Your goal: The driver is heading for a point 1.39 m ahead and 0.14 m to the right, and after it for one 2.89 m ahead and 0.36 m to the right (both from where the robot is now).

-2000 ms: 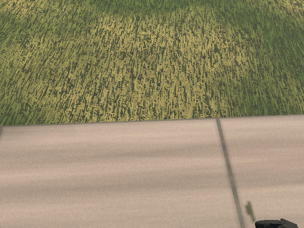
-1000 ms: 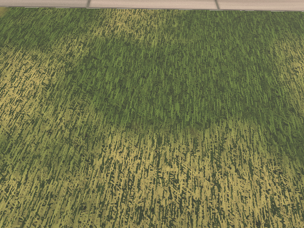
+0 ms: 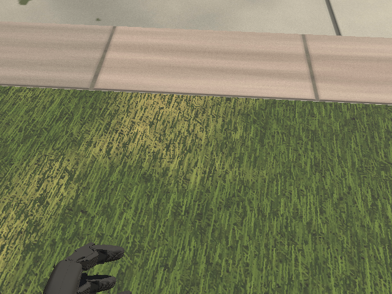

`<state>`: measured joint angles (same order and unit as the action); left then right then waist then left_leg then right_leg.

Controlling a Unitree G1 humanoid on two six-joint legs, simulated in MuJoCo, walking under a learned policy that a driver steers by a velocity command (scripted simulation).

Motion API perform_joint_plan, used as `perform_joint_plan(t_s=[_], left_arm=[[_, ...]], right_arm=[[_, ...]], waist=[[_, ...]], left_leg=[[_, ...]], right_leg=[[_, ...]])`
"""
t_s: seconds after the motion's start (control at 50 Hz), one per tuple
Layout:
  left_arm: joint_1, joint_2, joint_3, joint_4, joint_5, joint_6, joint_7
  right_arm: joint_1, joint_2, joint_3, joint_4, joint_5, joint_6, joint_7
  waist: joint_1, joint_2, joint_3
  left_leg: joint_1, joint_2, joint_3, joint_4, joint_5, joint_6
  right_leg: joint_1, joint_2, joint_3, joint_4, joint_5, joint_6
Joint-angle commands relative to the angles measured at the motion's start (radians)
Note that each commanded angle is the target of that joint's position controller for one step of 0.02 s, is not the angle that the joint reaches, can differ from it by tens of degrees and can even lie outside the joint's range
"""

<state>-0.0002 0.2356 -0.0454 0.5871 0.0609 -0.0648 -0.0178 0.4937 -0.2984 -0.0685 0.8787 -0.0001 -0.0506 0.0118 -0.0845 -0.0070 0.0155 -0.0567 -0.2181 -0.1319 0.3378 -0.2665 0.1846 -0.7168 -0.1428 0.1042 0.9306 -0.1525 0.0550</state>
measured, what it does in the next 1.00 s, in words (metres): walks ahead, turning right: right foot, then left foot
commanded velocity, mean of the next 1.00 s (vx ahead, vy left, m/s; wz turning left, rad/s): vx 1.00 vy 0.00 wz -0.31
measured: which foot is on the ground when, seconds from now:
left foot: down 0.00-0.16, up 0.18-0.54, down 0.56-0.96, up 0.98-1.00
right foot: up 0.00-0.16, down 0.18-0.54, up 0.56-0.96, down 0.98-1.00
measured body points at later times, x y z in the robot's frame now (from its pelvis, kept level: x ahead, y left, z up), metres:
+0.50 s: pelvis +0.46 -0.02 +0.00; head +0.48 -0.01 +0.45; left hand +0.31 +0.24 -0.12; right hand +0.78 -0.18 -0.02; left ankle +0.59 +0.12 -0.71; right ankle +0.36 -0.17 -0.74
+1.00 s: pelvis +0.92 -0.06 -0.05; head +0.94 -0.07 +0.40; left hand +1.22 +0.10 -0.11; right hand +0.79 -0.31 -0.18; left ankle +0.68 +0.14 -0.64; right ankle +1.02 -0.12 -0.74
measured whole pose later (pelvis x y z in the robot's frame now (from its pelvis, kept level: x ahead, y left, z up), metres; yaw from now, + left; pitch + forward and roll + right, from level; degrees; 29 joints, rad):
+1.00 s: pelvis +0.92 -0.06 -0.05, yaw -22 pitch +1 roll +1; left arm 0.05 0.33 0.05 0.64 0.02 -0.01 -0.06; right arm 0.46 -0.29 -0.04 0.86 -0.03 -0.06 -0.01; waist -0.03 -0.02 0.04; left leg 0.04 0.07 0.17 1.05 -0.39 -0.03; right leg -0.58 0.09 -0.12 0.78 -0.21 -0.21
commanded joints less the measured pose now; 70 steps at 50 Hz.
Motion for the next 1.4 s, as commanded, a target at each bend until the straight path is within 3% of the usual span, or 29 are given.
perform_joint_plan(t_s=[0.02,0.1,0.16,0.18,0.2,0.22,0.26,0.34,0.4,0.46,0.52,0.54,0.56,0.58,0.6,0.66,0.84,0.92,0.96,0.98,1.0,1.02,1.04,1.1,1.18,1.28,1.32,1.36,1.4], left_arm=[[-0.113,0.084,0.018,-0.084,-0.020,-0.002,-0.005],[-0.117,0.118,0.028,-0.106,-0.030,-0.015,0.005],[0.320,0.235,0.089,0.019,-0.035,-0.024,0.041],[0.543,0.281,0.116,0.072,-0.017,-0.028,0.062],[0.530,0.381,0.140,0.094,0.022,-0.028,0.055],[0.458,0.324,0.145,0.093,-0.008,-0.019,0.034],[0.357,0.183,0.125,0.110,-0.028,-0.019,0.015],[0.455,0.138,0.111,0.218,-0.047,-0.030,0.015],[0.384,0.188,0.130,0.195,-0.043,-0.031,0.025],[0.372,0.258,0.157,0.181,-0.058,-0.033,0.001],[0.440,0.260,0.159,0.204,-0.067,-0.030,-0.009],[0.443,0.255,0.158,0.206,-0.071,-0.033,-0.012],[0.422,0.182,0.139,0.177,-0.076,-0.042,-0.008],[0.501,0.081,0.113,0.133,-0.103,-0.032,-0.001],[0.439,0.127,0.114,0.137,-0.073,-0.011,0.006],[0.317,0.120,0.120,0.144,-0.041,0.024,-0.021],[0.007,0.070,0.076,-0.024,-0.033,0.060,-0.088],[0.208,0.158,0.103,0.037,-0.036,0.056,-0.071],[0.567,0.251,0.156,0.157,-0.034,0.055,-0.034],[0.481,0.327,0.181,0.155,-0.058,0.071,-0.008],[0.403,0.433,0.192,0.085,-0.023,0.078,-0.006],[0.424,0.350,0.184,0.076,-0.030,0.080,0.012],[0.387,0.294,0.168,0.105,-0.029,0.067,0.026],[0.304,0.190,0.121,0.128,-0.026,0.003,0.028],[0.360,0.176,0.117,0.186,-0.039,-0.051,0.001],[0.395,0.167,0.103,0.212,-0.058,-0.086,0.002],[0.400,0.188,0.104,0.219,-0.054,-0.080,0.024],[0.373,0.226,0.115,0.206,-0.043,-0.056,0.057],[0.264,0.258,0.126,0.172,-0.043,-0.031,0.071]], right_arm=[[-0.018,-0.173,-0.049,-0.075,0.012,-0.024,0.001],[-0.036,-0.196,-0.061,-0.084,0.006,-0.021,-0.009],[-0.118,-0.252,-0.067,-0.087,-0.016,-0.038,-0.007],[-0.141,-0.165,-0.043,-0.097,-0.029,-0.051,-0.012],[0.002,-0.004,-0.001,-0.137,0.014,-0.054,-0.002],[-0.004,-0.061,0.012,-0.124,-0.008,-0.050,-0.003],[-0.229,-0.104,0.013,-0.159,-0.041,-0.044,0.007],[-0.360,-0.049,0.045,-0.267,-0.083,-0.027,0.025],[-0.476,-0.038,0.078,-0.342,-0.063,-0.031,0.047],[-0.450,-0.062,0.074,-0.318,-0.030,-0.029,0.052],[-0.336,-0.125,0.038,-0.268,-0.047,-0.031,0.013],[-0.214,-0.154,0.020,-0.242,-0.063,-0.038,-0.005],[-0.030,-0.233,-0.007,-0.237,-0.083,-0.042,-0.029],[-0.024,-0.297,-0.021,-0.238,-0.091,-0.029,-0.038],[-0.114,-0.223,-0.016,-0.239,-0.066,-0.022,-0.042],[-0.194,-0.076,0.016,-0.207,-0.050,-0.040,-0.027],[-0.184,-0.086,0.012,-0.097,-0.022,-0.084,-0.023],[-0.146,-0.218,-0.020,-0.100,-0.027,-0.050,-0.041],[-0.198,-0.227,-0.026,-0.127,-0.040,-0.024,-0.037],[-0.201,-0.089,0.008,-0.149,-0.055,-0.029,-0.016],[-0.089,-0.091,0.023,-0.268,-0.021,-0.046,-0.016],[-0.182,-0.143,0.025,-0.254,-0.030,-0.067,-0.017],[-0.185,-0.138,0.031,-0.236,-0.020,-0.069,-0.020],[-0.148,-0.090,0.047,-0.182,-0.043,-0.011,-0.005],[-0.331,-0.042,0.055,-0.227,-0.012,0.018,0.020],[-0.450,-0.001,0.063,-0.239,0.006,-0.005,0.053],[-0.414,-0.016,0.058,-0.212,-0.015,-0.012,0.056],[-0.266,-0.068,0.039,-0.160,-0.036,-0.011,0.052],[0.096,-0.142,-0.001,-0.056,-0.047,-0.008,0.031]], waist=[[-0.010,0.026,0.070],[-0.008,0.066,0.010],[0.227,0.066,-0.233],[0.313,0.008,-0.332],[0.174,-0.359,-0.420],[0.164,-0.320,-0.373],[0.163,-0.030,-0.122],[0.088,-0.081,-0.004],[0.057,-0.071,0.050],[0.044,-0.078,0.029],[0.000,0.009,-0.053],[-0.064,0.040,-0.139],[-0.142,0.145,-0.268],[-0.063,0.321,-0.363],[-0.028,0.227,-0.222],[0.030,0.080,0.006],[0.108,0.058,0.108],[0.240,0.104,-0.058],[0.386,0.041,-0.219],[0.282,-0.206,-0.134],[0.175,-0.290,-0.370],[0.230,-0.063,-0.333],[0.171,0.018,-0.144],[0.047,0.108,-0.006],[0.081,0.040,0.133],[0.121,0.007,0.099],[0.102,-0.017,0.061],[0.031,-0.069,-0.041],[-0.152,-0.069,-0.165]], left_leg=[[-0.207,0.188,-0.236,-0.156,0.437,0.070],[-0.056,0.221,-0.271,-0.045,0.646,0.017],[-0.039,0.224,-0.215,0.405,0.892,-0.036],[-0.176,0.190,-0.150,0.720,0.662,-0.041],[-0.502,0.026,-0.047,1.051,-0.170,-0.098],[-0.659,0.075,-0.039,1.122,-0.170,-0.075],[-0.684,0.169,-0.016,1.037,-0.044,-0.085],[-0.683,0.252,0.027,0.815,-0.142,-0.142],[-0.495,0.281,0.073,0.478,0.014,-0.185],[-0.115,0.218,0.138,0.337,0.209,-0.195],[0.044,0.189,0.147,0.218,0.138,-0.177],[0.212,0.233,0.116,0.222,0.081,-0.159],[0.392,0.483,-0.153,0.149,-0.274,-0.118],[0.449,0.715,-0.635,-0.065,-0.585,-0.044],[0.325,0.680,-0.685,-0.110,-0.632,-0.014],[0.070,0.529,-0.216,-0.116,-0.148,-0.062],[-0.067,0.413,0.353,-0.244,0.521,-0.136],[0.049,0.453,0.387,0.159,1.311,-0.156],[-0.184,0.422,0.361,0.758,0.970,-0.156],[-0.485,0.221,0.349,1.179,-0.129,-0.186],[-0.778,0.175,0.132,1.406,-0.248,-0.201],[-0.830,0.241,0.059,1.340,-0.110,-0.188],[-0.809,0.289,0.079,1.245,-0.056,-0.181],[-0.559,0.371,0.065,1.046,-0.071,-0.182],[-0.636,0.364,0.080,0.734,0.110,-0.154],[-0.483,0.280,0.223,0.348,0.527,-0.078],[-0.449,0.200,0.283,0.270,0.533,-0.062],[-0.307,0.100,0.328,0.240,0.428,-0.057],[0.048,0.116,0.219,0.180,0.435,0.006]], right_leg=[[0.168,0.089,-0.126,-0.226,0.220,0.003],[0.299,0.144,-0.099,-0.419,0.227,-0.031],[0.743,0.153,-0.123,-0.399,0.073,-0.084],[0.952,0.020,0.014,-0.356,-0.191,-0.117],[1.154,-0.253,0.622,-0.529,-0.403,-0.262],[1.112,-0.246,0.882,-0.640,-0.542,-0.330],[0.843,-0.139,0.568,-0.649,-0.377,-0.318],[0.639,-0.030,0.398,-0.693,-0.086,-0.310],[0.382,0.018,0.287,-0.797,-0.080,-0.294],[0.205,0.025,0.240,-0.849,0.025,-0.260],[0.343,0.069,0.188,-0.547,0.287,-0.204],[0.283,0.123,0.137,-0.296,0.312,-0.180],[0.152,0.177,0.069,0.046,0.065,-0.156],[-0.031,0.222,-0.005,0.331,-0.339,-0.146],[-0.137,0.152,-0.023,0.430,-0.238,-0.158],[-0.105,0.063,-0.034,0.358,-0.133,-0.145],[0.065,0.073,-0.212,-0.076,0.163,-0.178],[0.432,0.234,-0.304,-0.157,0.064,-0.248],[0.907,0.248,-0.182,-0.241,-0.021,-0.311],[0.975,0.111,0.061,-0.285,-0.038,-0.347],[1.236,-0.141,0.644,-0.498,-0.117,-0.545],[1.160,-0.155,0.687,-0.641,-0.245,-0.502],[0.955,-0.146,0.583,-0.668,-0.218,-0.452],[0.504,-0.059,0.300,-0.708,-0.001,-0.369],[0.449,0.034,0.006,-0.838,0.179,-0.268],[0.596,0.051,-0.213,-0.918,0.574,-0.147],[0.750,0.040,-0.259,-0.799,0.953,-0.109],[0.828,0.023,-0.281,-0.517,1.236,-0.060],[0.655,0.030,-0.274,0.052,1.092,-0.027]])
Velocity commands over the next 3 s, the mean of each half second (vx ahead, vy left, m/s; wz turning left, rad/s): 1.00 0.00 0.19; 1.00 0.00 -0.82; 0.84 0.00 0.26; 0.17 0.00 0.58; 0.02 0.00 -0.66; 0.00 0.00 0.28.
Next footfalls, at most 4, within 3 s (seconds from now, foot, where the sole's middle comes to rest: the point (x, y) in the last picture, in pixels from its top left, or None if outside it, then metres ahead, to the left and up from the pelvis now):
0.18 right None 0.39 -0.16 -0.77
0.56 left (150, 250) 0.66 0.13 -0.77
0.98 right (212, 160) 1.05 -0.14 -0.77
1.40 left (212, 88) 1.52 -0.19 -0.77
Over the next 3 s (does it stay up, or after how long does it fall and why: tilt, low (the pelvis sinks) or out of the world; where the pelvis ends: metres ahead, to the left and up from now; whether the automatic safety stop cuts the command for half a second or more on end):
stays up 1.56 -0.25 0.00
